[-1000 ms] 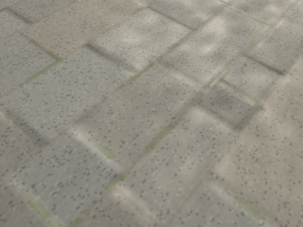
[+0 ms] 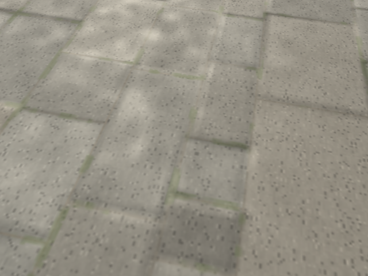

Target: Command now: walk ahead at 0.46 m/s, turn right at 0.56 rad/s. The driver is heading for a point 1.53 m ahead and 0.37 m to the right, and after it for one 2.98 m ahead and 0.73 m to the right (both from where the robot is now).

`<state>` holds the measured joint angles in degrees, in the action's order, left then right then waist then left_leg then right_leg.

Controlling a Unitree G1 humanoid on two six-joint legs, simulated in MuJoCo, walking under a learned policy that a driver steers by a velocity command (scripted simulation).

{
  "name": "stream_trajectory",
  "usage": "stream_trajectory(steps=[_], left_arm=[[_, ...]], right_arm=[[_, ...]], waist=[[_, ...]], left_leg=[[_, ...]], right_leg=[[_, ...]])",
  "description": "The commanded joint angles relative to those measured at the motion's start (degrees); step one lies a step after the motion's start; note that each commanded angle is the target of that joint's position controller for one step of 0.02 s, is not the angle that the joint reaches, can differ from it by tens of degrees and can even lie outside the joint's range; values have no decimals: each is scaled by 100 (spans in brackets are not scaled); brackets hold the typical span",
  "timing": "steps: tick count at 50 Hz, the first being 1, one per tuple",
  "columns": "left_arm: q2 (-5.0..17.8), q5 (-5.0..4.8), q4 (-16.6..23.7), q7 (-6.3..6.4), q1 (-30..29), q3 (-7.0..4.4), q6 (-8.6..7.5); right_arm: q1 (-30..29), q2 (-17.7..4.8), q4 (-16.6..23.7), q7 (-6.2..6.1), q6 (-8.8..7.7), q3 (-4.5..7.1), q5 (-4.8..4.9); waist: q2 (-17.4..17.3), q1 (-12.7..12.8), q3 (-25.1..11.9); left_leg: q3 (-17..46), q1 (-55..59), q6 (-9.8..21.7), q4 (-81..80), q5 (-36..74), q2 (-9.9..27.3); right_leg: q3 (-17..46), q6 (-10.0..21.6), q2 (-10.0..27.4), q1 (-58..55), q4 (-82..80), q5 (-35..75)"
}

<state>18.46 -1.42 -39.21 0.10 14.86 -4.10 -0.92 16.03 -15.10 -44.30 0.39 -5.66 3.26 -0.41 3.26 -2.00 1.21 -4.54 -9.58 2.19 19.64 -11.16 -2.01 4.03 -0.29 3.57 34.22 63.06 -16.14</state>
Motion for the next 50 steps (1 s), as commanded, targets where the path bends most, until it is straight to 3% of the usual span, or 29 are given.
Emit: stream_trajectory(steps=[1,4,8,10,12,13,14,15,16,17,18,19,20,22,25,29,32,34,35,36,37,38,39,40,43,45,47,48,50], left_arm=[[154,28,527,-31,-201,-33,-47],[43,79,615,-128,-556,15,-111],[75,65,815,-317,-998,-16,-107],[302,105,853,-374,-800,-126,-83],[683,120,608,-338,224,-344,-83],[1053,123,541,-205,728,-472,-62],[1576,167,708,-68,475,-472,-10],[1379,235,964,-122,428,-401,-50],[1051,194,1013,-161,124,-333,-58],[862,87,962,-140,-164,-279,-47],[729,43,967,-107,-346,-231,-16],[725,79,981,-75,-513,-224,18],[760,158,1006,-57,-629,-231,44],[811,208,976,-1,-671,-262,58],[896,143,923,113,-631,-302,136],[863,136,917,157,-673,-302,254],[736,142,871,129,-601,-250,295],[586,93,815,131,-576,-177,330],[383,115,739,135,-279,-109,324],[224,139,766,124,82,-77,288],[638,187,836,148,-259,-190,207],[933,137,759,158,-361,-302,200],[867,110,618,174,-270,-319,250],[724,134,520,203,-185,-293,316],[209,120,456,186,-207,-120,367],[-21,126,508,149,-483,-4,329],[69,71,475,119,-548,-17,303],[109,60,375,109,-403,-34,295],[287,143,264,114,-282,-49,283]], right_arm=[[-268,-860,265,-29,-87,217,-4],[-430,-994,201,-105,29,235,14],[-184,-1186,30,-178,175,272,132],[-281,-1325,53,-218,247,328,226],[-415,-1271,127,-259,319,328,273],[-173,-1068,184,-234,294,244,133],[484,-374,320,-123,250,29,-284],[573,-836,316,-30,197,19,-98],[-103,-1170,394,-12,219,120,110],[-396,-1095,492,-61,264,102,110],[-477,-1037,441,-133,334,98,37],[-438,-1069,456,-170,405,117,6],[-361,-1040,434,-174,459,120,-5],[-266,-850,383,-205,491,74,-32],[-470,-735,425,-229,538,32,-34],[-804,-721,552,-190,553,42,14],[-754,-738,572,-126,473,60,34],[-517,-681,527,-64,415,78,-4],[-469,-942,578,-71,407,136,-113],[-723,-1461,659,-100,454,235,-224],[-648,-1253,650,-99,447,218,-306],[-761,-1127,717,-119,426,183,-241],[-944,-1014,720,-139,425,159,-133],[-1042,-876,736,-147,422,116,-34],[-1076,-588,651,-142,476,7,-9],[-920,-648,573,-139,532,31,-7],[-618,-833,469,-137,589,81,17],[-626,-851,448,-134,603,76,58],[-376,-754,338,-105,528,27,101]], waist=[[-748,84,106],[-745,29,110],[-795,-97,-39],[-888,112,-215],[-709,678,-706],[-69,879,-1076],[1466,160,-1608],[960,465,-2953],[227,631,-2346],[-71,479,-1597],[-298,338,-1160],[-195,157,-929],[-50,38,-841],[92,-14,-899],[148,68,-1066],[424,195,-875],[592,258,-898],[552,89,-851],[75,170,-810],[-1470,566,-591],[-1884,246,-515],[-1416,204,-421],[-1126,299,-349],[-1065,320,-320],[-1168,337,-335],[-1425,142,-448],[-1561,-1,-516],[-1510,86,-508],[-1227,124,-479]], left_leg=[[976,427,902,-1048,1677,1653],[48,279,698,-806,3084,1362],[-265,726,525,-375,3418,1483],[-306,972,422,217,4173,1588],[-494,769,173,1756,4318,1351],[-556,-255,-158,3250,2632,979],[-349,-2292,-550,5339,-2942,92],[940,-2709,-574,6309,-3064,-129],[1098,-2966,-482,6198,-2387,155],[1008,-3110,-469,5770,-1890,328],[1009,-2960,-504,5378,-1631,484],[1025,-2593,-523,5014,-1474,530],[951,-2241,-545,4760,-1386,474],[845,-1936,-639,4145,-1286,351],[924,-1767,-736,3454,-883,257],[994,-1516,-705,2690,-602,126],[905,-1211,-573,1982,-629,142],[763,-480,-349,767,67,188],[1356,-71,-85,234,332,869],[2593,109,634,-64,1234,1949],[3454,-357,1348,-337,1252,2493],[3223,-409,1366,-296,1114,2311],[2738,-388,1132,-176,1084,1989],[2402,-285,960,-91,1135,1770],[1660,-185,807,10,1529,1308],[1478,19,784,130,1657,1182],[1642,208,873,250,1748,1280],[1649,170,837,339,1745,1264],[1647,-215,477,368,1528,1176]], right_leg=[[178,-105,290,793,-497,569],[-259,-114,135,216,-1706,1506],[-545,71,-84,-254,-2649,1785],[-678,285,-292,-612,-2846,1244],[-798,607,-653,-1895,-3465,1506],[-60,925,-194,-3210,-3669,3235],[1984,1844,1289,-4890,-2885,6328],[3563,2659,1955,-5251,-3594,4713],[2914,2331,1548,-4711,-3896,3729],[2372,1983,1215,-3953,-4026,3056],[2077,1771,990,-3222,-4171,2705],[1892,1688,832,-2548,-4309,2551],[1760,1634,700,-2080,-4401,2556],[1540,1621,544,-1746,-4389,2915],[1594,1520,425,-1674,-4347,2247],[1924,1307,253,-1467,-4415,690],[2128,1213,333,-1736,-4130,803],[2065,954,146,-1607,-3776,848],[1760,618,-180,-1304,-3271,137],[701,219,-1105,-544,-2273,-1310],[527,-47,-1046,-362,-1166,-1929],[679,-138,-953,-335,-384,-1713],[674,-229,-933,-299,-54,-1442],[670,-331,-899,-271,119,-1249],[319,-507,-716,-719,-648,-915],[-34,-543,-492,-1212,-1825,-926],[-190,-510,-485,-1598,-2774,-716],[-267,-440,-506,-1912,-3474,-184],[-2,-170,-333,-2745,-4451,1028]])
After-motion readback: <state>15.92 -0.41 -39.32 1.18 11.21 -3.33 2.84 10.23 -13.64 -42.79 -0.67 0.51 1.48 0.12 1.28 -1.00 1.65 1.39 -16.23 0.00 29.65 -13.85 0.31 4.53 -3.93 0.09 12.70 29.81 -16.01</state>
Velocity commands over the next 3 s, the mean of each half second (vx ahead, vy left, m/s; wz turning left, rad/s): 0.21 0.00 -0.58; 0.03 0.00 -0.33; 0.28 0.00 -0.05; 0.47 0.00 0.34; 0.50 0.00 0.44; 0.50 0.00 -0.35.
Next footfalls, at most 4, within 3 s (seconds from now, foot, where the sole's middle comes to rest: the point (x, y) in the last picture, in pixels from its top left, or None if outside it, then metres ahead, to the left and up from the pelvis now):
0.26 right None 0.28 -0.14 -0.78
0.70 left None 0.33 0.05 -0.78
1.00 right None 0.19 -0.15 -0.78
1.70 right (268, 269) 0.51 -0.31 -0.78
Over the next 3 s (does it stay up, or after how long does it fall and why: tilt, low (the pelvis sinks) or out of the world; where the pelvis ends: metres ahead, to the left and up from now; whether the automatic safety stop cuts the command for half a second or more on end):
stays up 1.13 -0.28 0.00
